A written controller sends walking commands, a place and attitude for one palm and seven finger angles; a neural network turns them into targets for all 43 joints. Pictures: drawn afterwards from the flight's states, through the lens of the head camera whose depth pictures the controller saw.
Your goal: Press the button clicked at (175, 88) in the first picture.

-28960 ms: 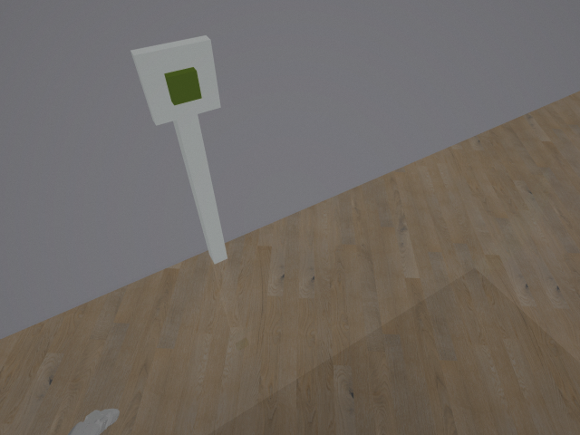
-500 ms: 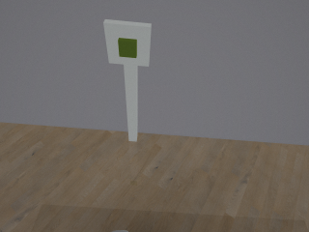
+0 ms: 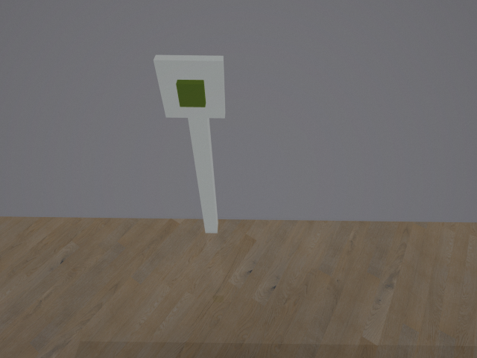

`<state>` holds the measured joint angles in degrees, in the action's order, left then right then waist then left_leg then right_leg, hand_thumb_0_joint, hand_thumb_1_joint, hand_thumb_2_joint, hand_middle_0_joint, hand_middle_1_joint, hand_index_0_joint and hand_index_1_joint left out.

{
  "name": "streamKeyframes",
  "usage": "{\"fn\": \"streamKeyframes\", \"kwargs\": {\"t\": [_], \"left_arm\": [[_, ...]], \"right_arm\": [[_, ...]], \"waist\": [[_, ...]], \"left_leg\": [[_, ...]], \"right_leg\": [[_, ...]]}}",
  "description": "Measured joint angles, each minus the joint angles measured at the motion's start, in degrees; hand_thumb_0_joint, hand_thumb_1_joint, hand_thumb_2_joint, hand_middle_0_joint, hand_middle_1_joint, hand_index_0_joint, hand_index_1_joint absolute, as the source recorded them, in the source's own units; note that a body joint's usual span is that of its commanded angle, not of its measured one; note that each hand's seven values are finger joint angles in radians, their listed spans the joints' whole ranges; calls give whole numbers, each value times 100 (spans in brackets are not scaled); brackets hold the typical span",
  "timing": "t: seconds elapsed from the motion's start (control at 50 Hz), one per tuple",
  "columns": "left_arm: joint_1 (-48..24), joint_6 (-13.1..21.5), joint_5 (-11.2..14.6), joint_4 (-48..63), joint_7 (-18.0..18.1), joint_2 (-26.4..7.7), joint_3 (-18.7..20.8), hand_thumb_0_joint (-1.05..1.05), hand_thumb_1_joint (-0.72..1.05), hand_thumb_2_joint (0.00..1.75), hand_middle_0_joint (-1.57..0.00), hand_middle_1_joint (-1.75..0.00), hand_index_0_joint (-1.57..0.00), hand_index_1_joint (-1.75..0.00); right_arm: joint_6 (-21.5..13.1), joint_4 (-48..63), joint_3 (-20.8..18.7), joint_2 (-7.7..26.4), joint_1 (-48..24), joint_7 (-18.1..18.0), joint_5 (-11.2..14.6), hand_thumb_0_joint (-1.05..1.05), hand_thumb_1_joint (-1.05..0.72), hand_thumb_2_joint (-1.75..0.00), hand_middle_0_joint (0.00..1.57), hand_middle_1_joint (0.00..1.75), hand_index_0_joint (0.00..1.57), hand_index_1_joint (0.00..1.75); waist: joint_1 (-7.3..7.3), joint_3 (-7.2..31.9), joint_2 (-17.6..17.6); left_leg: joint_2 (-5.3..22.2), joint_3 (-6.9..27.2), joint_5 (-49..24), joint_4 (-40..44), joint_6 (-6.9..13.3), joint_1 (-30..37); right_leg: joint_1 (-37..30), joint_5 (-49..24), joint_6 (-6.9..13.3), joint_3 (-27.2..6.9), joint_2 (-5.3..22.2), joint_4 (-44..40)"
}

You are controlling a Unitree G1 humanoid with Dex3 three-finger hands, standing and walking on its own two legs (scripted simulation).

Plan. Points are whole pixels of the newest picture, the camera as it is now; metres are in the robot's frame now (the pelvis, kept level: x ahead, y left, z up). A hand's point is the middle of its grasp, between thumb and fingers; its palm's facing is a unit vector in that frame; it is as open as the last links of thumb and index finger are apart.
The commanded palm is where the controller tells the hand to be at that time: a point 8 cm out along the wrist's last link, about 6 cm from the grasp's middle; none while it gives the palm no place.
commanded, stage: let the arm hang, fingers relaxed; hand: left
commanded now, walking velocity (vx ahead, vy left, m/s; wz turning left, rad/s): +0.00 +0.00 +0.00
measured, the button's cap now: (191, 93) +0.76 +0.17 +0.03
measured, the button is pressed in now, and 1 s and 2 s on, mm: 0 0 0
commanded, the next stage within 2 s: stand and wait in 0.22 s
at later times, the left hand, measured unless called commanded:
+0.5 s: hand out of the picture +0.01 +0.16 -0.17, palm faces +0.02 -0.98 -0.20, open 7.4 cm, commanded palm none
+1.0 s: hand out of the picture +0.04 +0.14 -0.17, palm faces +0.02 -0.98 -0.21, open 7.4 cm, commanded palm none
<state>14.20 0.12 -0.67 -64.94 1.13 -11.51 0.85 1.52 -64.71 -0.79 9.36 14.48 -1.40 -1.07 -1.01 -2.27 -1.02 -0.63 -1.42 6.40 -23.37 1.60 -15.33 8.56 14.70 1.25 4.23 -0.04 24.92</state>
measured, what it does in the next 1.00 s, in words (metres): shifts its weight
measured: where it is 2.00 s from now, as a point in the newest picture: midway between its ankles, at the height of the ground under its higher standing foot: outside the picture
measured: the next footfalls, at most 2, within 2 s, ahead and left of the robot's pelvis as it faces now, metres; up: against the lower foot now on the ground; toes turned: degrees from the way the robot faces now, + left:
none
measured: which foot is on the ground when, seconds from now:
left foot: down 0.00-1.00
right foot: down 0.00-1.00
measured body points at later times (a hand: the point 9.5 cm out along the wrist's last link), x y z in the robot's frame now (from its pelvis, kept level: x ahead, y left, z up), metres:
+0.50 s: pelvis +0.02 -0.02 +0.00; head +0.05 -0.03 +0.45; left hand +0.01 +0.21 -0.15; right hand +0.02 -0.24 -0.16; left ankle +0.07 +0.10 -0.74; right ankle -0.01 -0.10 -0.74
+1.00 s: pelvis +0.04 -0.04 +0.00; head +0.05 -0.05 +0.45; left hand +0.04 +0.19 -0.15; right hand +0.04 -0.26 -0.16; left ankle +0.07 +0.10 -0.74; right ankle -0.01 -0.11 -0.74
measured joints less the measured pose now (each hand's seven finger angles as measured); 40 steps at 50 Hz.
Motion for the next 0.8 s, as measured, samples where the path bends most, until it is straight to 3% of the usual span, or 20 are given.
{"fn": "streamKeyframes", "kwargs": {"t": [0.18, 0.8], "left_arm": [[-196, 67, 12, 31, 17, 218, -48, 0, 91, 90, -20, -30, -20, -30], [145, 75, 42, -182, 83, 336, -44, 0, 90, 90, -20, -30, -20, -30]], "right_arm": [[-67, -40, 25, -19, -116, -28, 13, 0, -91, -90, 20, 30, 20, 30], [-55, -183, 52, -61, -156, -105, 38, 0, -91, -90, 20, 30, 20, 30]], "waist": [[-21, -25, 47], [42, -160, 12]], "left_leg": [[11, 9, 5, 135, -50, 135], [191, 51, 232, 118, -261, 371]], "right_leg": [[-136, 8, 27, 2, -19, -141], [-464, 120, 212, 11, -213, -350]]}}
